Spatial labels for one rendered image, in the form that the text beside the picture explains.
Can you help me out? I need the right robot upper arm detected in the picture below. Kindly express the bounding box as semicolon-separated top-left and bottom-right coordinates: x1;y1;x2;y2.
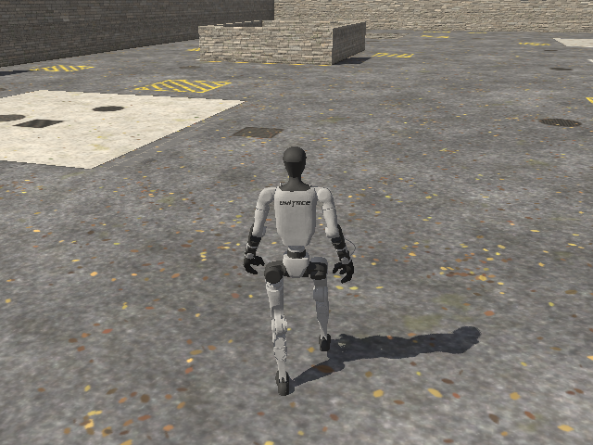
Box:
314;186;340;238

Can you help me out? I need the robot left hand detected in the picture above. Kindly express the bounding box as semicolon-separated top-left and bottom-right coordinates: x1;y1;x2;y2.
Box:
243;256;265;274

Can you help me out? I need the robot right hand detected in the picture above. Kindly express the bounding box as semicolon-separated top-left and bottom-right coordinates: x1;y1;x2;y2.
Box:
333;260;354;284

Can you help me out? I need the robot left thigh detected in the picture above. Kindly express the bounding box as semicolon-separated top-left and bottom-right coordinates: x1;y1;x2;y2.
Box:
264;260;287;336

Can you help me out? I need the left robot forearm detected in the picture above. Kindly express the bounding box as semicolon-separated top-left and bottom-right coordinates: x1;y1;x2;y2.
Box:
245;223;261;259

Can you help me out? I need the left robot shin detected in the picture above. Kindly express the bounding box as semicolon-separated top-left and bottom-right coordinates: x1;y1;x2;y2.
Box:
271;319;287;383

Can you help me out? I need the right robot forearm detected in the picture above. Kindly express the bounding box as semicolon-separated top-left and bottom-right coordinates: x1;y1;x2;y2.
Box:
331;224;351;264

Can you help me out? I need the left robot upper arm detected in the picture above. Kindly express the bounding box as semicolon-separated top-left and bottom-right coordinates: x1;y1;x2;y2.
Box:
252;187;276;237

